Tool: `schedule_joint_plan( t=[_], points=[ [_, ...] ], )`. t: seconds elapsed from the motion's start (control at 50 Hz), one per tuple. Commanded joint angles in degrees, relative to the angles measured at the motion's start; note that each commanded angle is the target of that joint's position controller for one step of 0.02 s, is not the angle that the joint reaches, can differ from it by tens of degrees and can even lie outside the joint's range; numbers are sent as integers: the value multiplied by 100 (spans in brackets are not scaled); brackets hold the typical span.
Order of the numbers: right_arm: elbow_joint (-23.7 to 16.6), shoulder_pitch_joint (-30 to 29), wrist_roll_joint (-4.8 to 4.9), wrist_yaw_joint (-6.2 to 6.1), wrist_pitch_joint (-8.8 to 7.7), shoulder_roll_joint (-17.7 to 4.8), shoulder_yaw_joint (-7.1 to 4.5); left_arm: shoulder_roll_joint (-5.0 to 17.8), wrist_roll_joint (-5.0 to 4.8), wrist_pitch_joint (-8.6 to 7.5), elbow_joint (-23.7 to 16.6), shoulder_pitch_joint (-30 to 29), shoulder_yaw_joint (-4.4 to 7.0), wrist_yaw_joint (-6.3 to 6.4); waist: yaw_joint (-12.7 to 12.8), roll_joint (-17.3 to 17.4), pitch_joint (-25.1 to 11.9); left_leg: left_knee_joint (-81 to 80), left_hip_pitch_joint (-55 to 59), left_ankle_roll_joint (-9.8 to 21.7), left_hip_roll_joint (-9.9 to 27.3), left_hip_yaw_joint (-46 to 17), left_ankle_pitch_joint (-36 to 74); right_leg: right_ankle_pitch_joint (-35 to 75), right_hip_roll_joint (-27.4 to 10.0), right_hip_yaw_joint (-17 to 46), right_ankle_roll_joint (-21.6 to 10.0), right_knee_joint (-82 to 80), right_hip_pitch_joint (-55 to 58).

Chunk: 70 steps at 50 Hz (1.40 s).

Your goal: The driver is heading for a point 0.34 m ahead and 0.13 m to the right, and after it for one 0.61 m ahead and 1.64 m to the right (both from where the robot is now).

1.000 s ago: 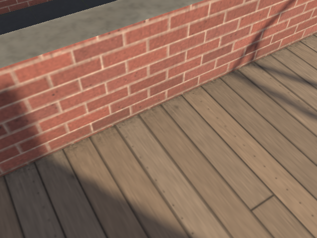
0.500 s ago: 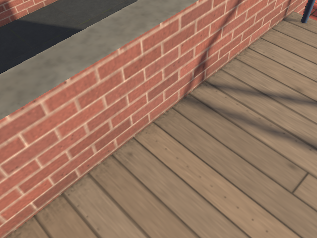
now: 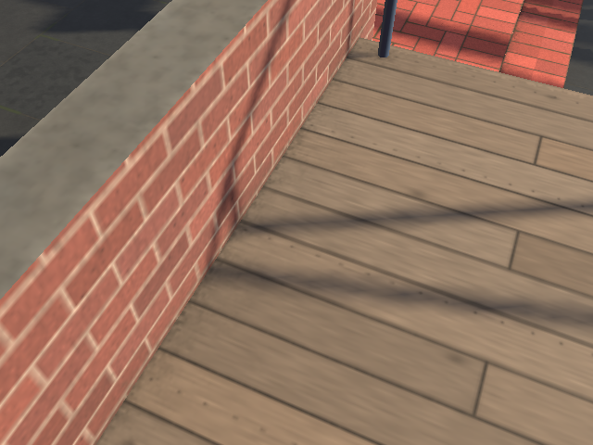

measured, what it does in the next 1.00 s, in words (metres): walks ahead, turning right: right foot, then left foot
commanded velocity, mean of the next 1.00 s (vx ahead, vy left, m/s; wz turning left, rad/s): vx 0.22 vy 0.00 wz -0.35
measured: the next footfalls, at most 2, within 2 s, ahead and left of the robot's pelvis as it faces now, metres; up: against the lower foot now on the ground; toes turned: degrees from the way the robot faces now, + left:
right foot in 0.28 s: +0.32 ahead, -0.16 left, +0.00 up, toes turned -13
left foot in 0.72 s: +0.45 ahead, +0.04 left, +0.00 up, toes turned -15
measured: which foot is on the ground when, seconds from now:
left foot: down 0.00-0.28, up 0.30-0.70, down 0.72-1.00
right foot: up 0.00-0.26, down 0.28-1.00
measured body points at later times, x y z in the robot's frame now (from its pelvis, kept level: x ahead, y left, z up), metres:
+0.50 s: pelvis +0.25 -0.08 +0.00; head +0.30 -0.11 +0.44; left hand +0.46 +0.16 -0.10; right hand +0.32 -0.39 -0.12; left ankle +0.30 +0.09 -0.67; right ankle +0.28 -0.15 -0.74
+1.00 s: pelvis +0.34 -0.07 -0.01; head +0.36 -0.08 +0.44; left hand +0.54 +0.17 -0.13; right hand +0.39 -0.39 -0.12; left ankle +0.41 +0.05 -0.74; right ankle +0.27 -0.15 -0.72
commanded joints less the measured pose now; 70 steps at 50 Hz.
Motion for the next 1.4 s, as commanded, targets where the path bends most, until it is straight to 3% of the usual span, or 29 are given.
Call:
schedule_joint_plan(
  t=[0.02, 0.18, 0.22, 0.26, 0.28, 0.3, 0.32, 0.34, 0.36, 0.38, 0.42, 0.54, 0.68, 0.72, 0.74, 0.78, 0.84, 0.92, 0.96, 0.98, 1.02, 1.1, 1.12, 1.14, 1.16, 1.18, 1.22, 1.28, 1.4],
  points=[
    [-265, -152, 30, -23, -112, -880, -220, 153, 37, -73, -552, -142, 4, -64, 24, 746, -116, -1136, 377, 962, 1709, -1015, 1067, 695, -385, 181, 61, -522, -708],
    [-43, 300, 146, -85, 94, -1193, -263, 122, 16, -172, -1082, -1382, -46, -383, -284, 631, 112, -883, 1064, 574, 1688, 177, 1954, 1820, -43, -424, -167, -2523, -371],
    [-33, 311, 186, -123, 190, -1310, -290, 290, 44, -163, -1144, -1257, 25, -432, -69, 765, -46, -302, 1387, 461, 1769, 389, 3524, 1245, 211, -663, -379, -2626, 9],
    [-119, 186, 181, -221, 313, -1397, -303, 702, 100, -167, -888, -125, 248, -430, 617, 767, -636, 1498, 1136, 233, 1576, 633, 5183, 1222, 717, -939, -648, -2981, 1515],
    [-164, 257, 156, -246, 291, -1273, -234, 994, 121, -157, -662, 714, 402, -331, 1048, 441, -1062, 2928, 121, -36, 1333, 662, 4293, 2092, 616, -511, -874, -3346, 3082],
    [-458, 927, -146, -134, 150, -478, 22, 1680, 175, -117, -695, 676, 476, -177, 390, -1307, -1728, 5180, -2461, -431, 436, 592, -1664, 4204, -1184, 2109, -1804, -2938, 5410],
    [-411, 875, -15, -46, -9, -845, 44, 1441, 203, -147, -1002, 671, 379, -157, 663, -870, -3157, 6434, -2833, -506, 36, -696, -2922, 4504, -2049, 3911, -2616, -3525, 5793],
    [-484, 216, 221, -16, -34, -1232, -77, 1067, 234, -177, -960, 440, 251, -182, 833, -235, -2586, 6418, -3057, -445, 424, -992, -2397, 5238, -1749, 2793, -2291, -3549, 5262],
    [-537, 47, 252, -43, -32, -1069, -27, 854, 130, -205, -826, 251, 207, -177, 634, -16, -1830, 5912, -3162, -391, 664, -855, -2035, 5163, -1426, 1981, -1972, -3553, 4513],
    [-455, -18, 166, -109, 10, -1004, -27, 697, 77, -215, -804, -29, 153, -165, 452, 263, -1316, 5490, -3005, -433, 814, -783, -1772, 4878, -1164, 1604, -1725, -3732, 3704],
    [-402, 170, 127, -135, 192, -1032, -80, 633, 175, -207, -806, -435, 99, -159, 66, 40, -991, 5097, -2158, -482, 865, -770, -1435, 4743, -931, 1178, -1631, -4169, 2420],
    [-329, 77, 20, -206, 402, -554, 18, 575, 202, -223, -415, -721, 67, -87, -49, -237, -995, 3163, -1455, -698, 723, -637, -364, 4708, -534, 288, -1442, -4362, 1858],
    [-379, -458, 22, -132, 383, -627, -5, 433, 203, -97, 100, -637, -59, -99, 95, -259, -731, 1188, -700, -447, 525, -619, 260, 3057, -609, 634, -1170, -4007, 2065],
    [-383, -426, -107, -132, 310, -914, -45, 200, 266, -113, 215, -314, -159, -87, 137, 202, -828, 403, 170, -202, 975, -1076, 2575, 1892, -85, 519, -616, -3594, 1905],
    [-462, -590, -128, -157, 330, -1192, -76, 219, 345, -134, 367, 310, -139, -86, 536, 828, -930, 716, 534, 186, 1448, -1402, 3423, 653, 333, 299, -383, -3427, 1608],
    [-464, -931, -50, -94, 397, -664, 32, 273, 318, -23, 397, 25, -171, 1, 402, 1016, -816, 614, -21, 428, 1270, -1337, 1824, 356, 405, 153, -171, -3647, 1884],
    [-369, -658, -35, -101, 361, -1008, -90, 647, 154, 202, 246, -400, -28, 85, 137, 860, -672, 725, 63, 181, 1028, -990, 1291, 1206, 417, 335, -352, -3337, 1576],
    [-258, -269, -4, -273, 445, -1066, -180, 522, 108, 254, 157, -299, 53, 82, 16, 1194, -898, 654, 640, 729, 1848, -1519, 2370, 881, 557, 157, -220, -2307, 956],
    [-311, -441, 25, -395, 537, -1034, -187, 447, 94, 306, 127, -271, 116, 38, -18, 1591, -948, 359, 611, 1232, 2627, -2034, 2691, -1155, 546, -153, -66, -1144, 644],
    [-345, -462, -11, -431, 561, -1070, -202, 483, 78, 342, 73, -394, 153, 14, -118, 1382, -839, 152, 494, 1384, 2833, -2116, 2618, -1752, 397, -112, 5, -515, 416],
    [-401, -1022, 52, -465, 599, -1190, -270, 308, -3, 411, 87, -249, 133, -12, 149, 1116, -603, 1, 28, 946, 2473, -1447, 1792, -1421, 18, -52, 66, -1072, 697],
    [-341, -1398, 169, -345, 725, -988, -279, 332, 54, 482, 322, 330, 245, -106, 480, 974, -751, 761, -731, 322, 1754, -192, 715, 649, 504, -790, -130, -2892, 2323],
    [-192, -1053, 163, -296, 746, -748, -238, 493, 97, 475, 293, 382, 314, -89, 428, 285, -563, 1563, -1213, -44, 1424, 183, -349, 1126, 414, -284, -368, -3561, 2637],
    [-343, -946, -76, -251, 777, -423, -129, 1272, 124, 437, 72, 375, 473, 37, 255, -1634, -355, 3426, -2579, -663, 632, 575, -2583, 2800, -1124, 2105, -1082, -4317, 2961],
    [-610, -1566, -13, -296, 726, -556, -179, 1443, 396, 283, -104, 351, 421, -26, 525, -1360, -643, 4476, -2721, -613, 239, -548, -3030, 2807, -1674, 2989, -1979, -4534, 2349],
    [-600, -1630, 79, -341, 706, -745, -242, 1306, 389, 137, -114, 140, 398, -42, 436, -713, -549, 4775, -2841, -497, 327, -801, -2639, 2109, -1476, 2659, -1885, -4604, 2328],
    [-355, -1356, 48, -442, 679, -876, -338, 966, 142, 28, -154, -367, 306, 37, 202, -280, -430, 4635, -2936, -404, 504, -931, -1670, 1484, -1004, 2032, -1248, -4486, 2465],
    [-292, -1151, 55, -415, 617, -783, -359, 714, 107, 43, -168, -325, 193, 154, 149, -407, -662, 4693, -2645, -503, 353, -966, -1058, 2342, -763, 1724, -1151, -4386, 2639],
    [-391, -1367, 89, -334, 566, -627, -313, 788, 68, 126, -161, -89, 220, 247, 293, -346, -611, 3583, -2743, -697, 189, -1097, -895, 2317, -718, 2018, -1261, -4355, 3190]
  ],
)
Velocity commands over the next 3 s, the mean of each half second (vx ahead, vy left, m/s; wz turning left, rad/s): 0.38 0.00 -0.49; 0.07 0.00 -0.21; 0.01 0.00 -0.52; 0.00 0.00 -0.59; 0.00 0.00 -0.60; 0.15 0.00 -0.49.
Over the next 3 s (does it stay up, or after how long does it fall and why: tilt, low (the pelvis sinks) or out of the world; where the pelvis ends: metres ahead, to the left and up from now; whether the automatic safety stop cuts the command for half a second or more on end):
stays up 0.32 -0.19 0.00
